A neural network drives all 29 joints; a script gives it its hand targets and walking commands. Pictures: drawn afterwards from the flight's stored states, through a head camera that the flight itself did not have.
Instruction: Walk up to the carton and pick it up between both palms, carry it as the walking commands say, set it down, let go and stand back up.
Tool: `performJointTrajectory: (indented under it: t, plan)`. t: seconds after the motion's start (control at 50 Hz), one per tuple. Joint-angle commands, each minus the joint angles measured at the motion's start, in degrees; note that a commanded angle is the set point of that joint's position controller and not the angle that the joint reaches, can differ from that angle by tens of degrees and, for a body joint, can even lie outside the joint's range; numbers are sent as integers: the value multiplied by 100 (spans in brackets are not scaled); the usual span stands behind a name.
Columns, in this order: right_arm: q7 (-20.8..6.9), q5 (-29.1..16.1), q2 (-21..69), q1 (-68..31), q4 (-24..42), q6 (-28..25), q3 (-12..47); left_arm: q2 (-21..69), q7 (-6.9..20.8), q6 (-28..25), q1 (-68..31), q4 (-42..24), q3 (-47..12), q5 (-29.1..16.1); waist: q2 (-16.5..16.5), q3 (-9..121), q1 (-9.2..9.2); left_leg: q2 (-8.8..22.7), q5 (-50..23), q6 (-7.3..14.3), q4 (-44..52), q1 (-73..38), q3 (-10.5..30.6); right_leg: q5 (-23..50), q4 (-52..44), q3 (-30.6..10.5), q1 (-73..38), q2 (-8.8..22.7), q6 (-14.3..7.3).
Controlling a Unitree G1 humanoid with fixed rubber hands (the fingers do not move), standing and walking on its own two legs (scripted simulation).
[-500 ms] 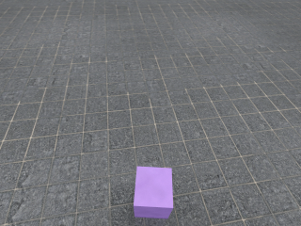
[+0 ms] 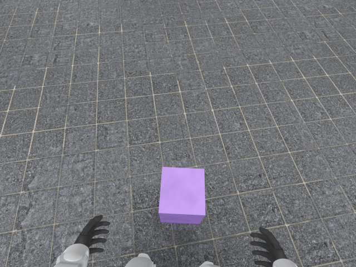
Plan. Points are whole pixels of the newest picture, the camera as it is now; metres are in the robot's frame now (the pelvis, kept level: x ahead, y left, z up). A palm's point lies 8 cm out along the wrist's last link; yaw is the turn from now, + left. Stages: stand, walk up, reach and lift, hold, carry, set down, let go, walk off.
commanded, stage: reach and lift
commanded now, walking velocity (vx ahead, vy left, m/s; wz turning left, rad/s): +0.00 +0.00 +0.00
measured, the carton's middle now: (181, 197) +0.44 -0.01 -0.63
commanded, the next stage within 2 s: none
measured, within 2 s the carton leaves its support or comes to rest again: neither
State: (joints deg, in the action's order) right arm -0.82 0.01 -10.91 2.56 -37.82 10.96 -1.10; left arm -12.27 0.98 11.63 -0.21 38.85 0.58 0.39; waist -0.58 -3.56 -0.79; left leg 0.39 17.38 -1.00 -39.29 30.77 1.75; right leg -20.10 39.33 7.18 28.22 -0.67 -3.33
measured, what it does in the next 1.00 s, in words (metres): lowers itself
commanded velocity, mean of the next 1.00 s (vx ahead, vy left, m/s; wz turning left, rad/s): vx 0.00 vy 0.00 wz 0.00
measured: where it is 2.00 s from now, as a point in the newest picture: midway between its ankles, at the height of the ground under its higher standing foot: outside the picture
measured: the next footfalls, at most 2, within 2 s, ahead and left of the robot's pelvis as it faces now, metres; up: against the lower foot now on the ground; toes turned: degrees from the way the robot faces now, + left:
none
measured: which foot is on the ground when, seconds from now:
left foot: down 0.00-1.00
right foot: down 0.00-1.00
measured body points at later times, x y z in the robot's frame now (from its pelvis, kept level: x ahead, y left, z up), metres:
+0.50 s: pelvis -0.05 +0.00 -0.05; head +0.16 +0.01 +0.35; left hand +0.32 +0.21 -0.16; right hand +0.31 -0.22 -0.17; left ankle +0.02 +0.13 -0.72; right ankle -0.01 -0.07 -0.72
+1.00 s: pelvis -0.06 +0.01 -0.08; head +0.26 +0.02 +0.24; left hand +0.44 +0.17 -0.22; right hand +0.42 -0.20 -0.22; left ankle +0.02 +0.13 -0.72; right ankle -0.01 -0.07 -0.72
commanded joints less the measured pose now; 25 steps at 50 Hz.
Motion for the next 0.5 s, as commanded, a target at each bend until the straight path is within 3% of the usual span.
performJointTrajectory:
  t: [0.0,0.04,0.06,0.08,0.1,0.12,0.14,0.16,0.18,0.2,0.24,0.26,0.3,0.32,0.34,0.36,0.38,0.4,0.42,0.44,0.46,0.48]
  plan:
    - [40,153,-546,-951,463,-425,-647,-344,32,-437,-478,-715,663,20,-137,1893,128,-238,-1359,43,-461,332,-97,3045,398,-1200,-612,235,362]
    - [119,115,-522,-1381,711,-566,-697,-277,-43,-574,-979,-959,719,-84,-91,2212,185,-219,-1395,41,-694,674,-49,2801,597,-1248,-259,222,362]
    - [111,83,-602,-1469,821,-592,-781,-333,-109,-591,-1044,-1106,840,-78,1,2658,145,-210,-1655,60,-749,588,-41,2889,748,-1151,-290,131,350]
    - [132,64,-682,-1579,710,-597,-822,-418,-159,-604,-1324,-1245,928,-89,133,2781,70,-218,-1422,59,-810,691,-69,2463,798,-1173,-203,152,336]
    - [152,75,-720,-1774,809,-558,-876,-394,-183,-595,-1540,-1292,891,-109,55,2988,154,-218,-1422,48,-869,948,-64,2584,845,-1191,-372,114,305]
    - [183,-36,-706,-1813,711,-514,-769,-397,-187,-549,-1730,-1221,871,-217,44,3116,93,-238,-1146,86,-898,1101,-138,2446,891,-1217,-428,152,331]
    - [228,-21,-681,-2004,767,-463,-813,-424,-182,-488,-1818,-1106,849,-209,-176,3243,179,-216,-1032,92,-919,1158,-136,2352,867,-1222,-414,141,352]
    - [234,-37,-675,-2218,774,-403,-789,-371,-176,-435,-2018,-1087,739,-226,-121,3167,230,-200,-801,131,-901,1132,-108,2010,875,-1183,-226,120,394]
    - [254,-92,-662,-2269,709,-382,-788,-405,-225,-423,-2064,-1012,860,-230,-61,3235,114,-227,-805,123,-933,1365,-118,1973,869,-1260,-234,168,382]
    - [236,-108,-830,-2774,642,-328,-853,-384,-248,-365,-2603,-1074,754,-286,154,3063,154,-150,-420,91,-925,1500,-52,1477,872,-1328,-132,203,332]
    - [262,-149,-789,-2905,347,-174,-906,-469,-314,-183,-2550,-729,919,-160,8,2996,99,-152,-156,84,-962,1544,-193,998,819,-1273,214,160,402]
    - [268,-204,-697,-2935,155,-101,-895,-224,-329,-72,-2431,-417,696,-236,57,2874,204,-172,-381,53,-891,1541,-112,1184,767,-1219,413,144,411]
    - [222,-307,-676,-3753,310,-19,-809,-359,-341,-2,-3132,-322,994,-154,-29,2983,-92,-129,48,118,-976,1807,-128,511,801,-1315,538,193,439]
    - [237,-238,-828,-3845,168,-21,-1066,-400,-368,21,-3340,-349,973,-207,-63,2939,110,-139,-111,133,-1053,1846,-94,728,835,-1307,721,167,418]
    - [214,-310,-812,-4062,45,-49,-1047,-358,-396,-23,-3599,-465,931,-236,44,3063,81,-113,-36,104,-1094,1933,-86,685,962,-1249,909,127,376]
    - [230,-280,-723,-3906,-110,-9,-999,-358,-385,21,-3311,-93,1069,-141,-165,3108,18,-141,-242,103,-1151,2010,-221,873,933,-1246,754,112,469]
    - [273,-196,-922,-4198,-125,-35,-1170,-420,-406,19,-3638,-146,1031,-232,-115,3143,169,-161,-124,83,-1158,2112,-152,847,952,-1265,674,120,419]
    - [219,-374,-848,-4565,-79,-89,-1098,-124,-386,26,-3644,127,934,-301,-35,3198,23,-153,-226,101,-1230,2067,-144,809,994,-1281,931,109,413]
    - [265,-307,-892,-4357,-125,-120,-1145,-253,-422,-53,-3729,-12,1056,-215,-105,3588,69,-218,-466,64,-1304,2116,-188,1211,1038,-1265,742,64,442]
    - [283,-355,-954,-4783,-67,-157,-1178,-306,-426,-86,-4109,-159,1066,-219,-34,3752,-6,-208,-664,50,-1317,2218,-137,1451,1139,-1283,798,40,434]
    - [291,-319,-869,-4810,-218,-189,-1201,-138,-426,-72,-4183,109,938,-251,-17,3674,177,-208,-474,53,-1327,2105,-150,1295,1128,-1186,926,-9,446]
    - [312,-197,-999,-4788,-293,-273,-1356,-156,-449,-126,-4316,-84,950,-295,-46,3853,272,-233,-874,6,-1400,2226,-157,1798,1172,-1224,966,15,470]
